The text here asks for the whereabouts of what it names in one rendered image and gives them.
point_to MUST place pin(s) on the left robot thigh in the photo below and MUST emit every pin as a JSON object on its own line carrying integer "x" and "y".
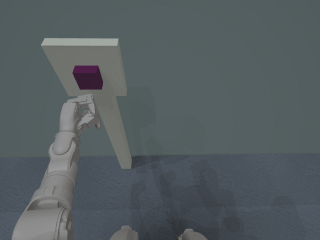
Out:
{"x": 125, "y": 234}

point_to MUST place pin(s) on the robot left upper arm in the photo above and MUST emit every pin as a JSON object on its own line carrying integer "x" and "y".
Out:
{"x": 46, "y": 224}

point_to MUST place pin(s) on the button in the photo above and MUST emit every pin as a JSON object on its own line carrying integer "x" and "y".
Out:
{"x": 88, "y": 77}

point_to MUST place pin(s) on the robot left hand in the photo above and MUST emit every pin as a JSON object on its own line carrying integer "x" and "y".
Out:
{"x": 72, "y": 120}

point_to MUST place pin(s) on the robot right shin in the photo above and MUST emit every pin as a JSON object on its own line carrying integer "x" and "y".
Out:
{"x": 188, "y": 230}

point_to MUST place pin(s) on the left robot forearm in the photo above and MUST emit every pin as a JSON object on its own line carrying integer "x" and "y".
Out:
{"x": 58, "y": 183}

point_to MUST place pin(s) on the panel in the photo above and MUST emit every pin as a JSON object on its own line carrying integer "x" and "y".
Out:
{"x": 66, "y": 53}

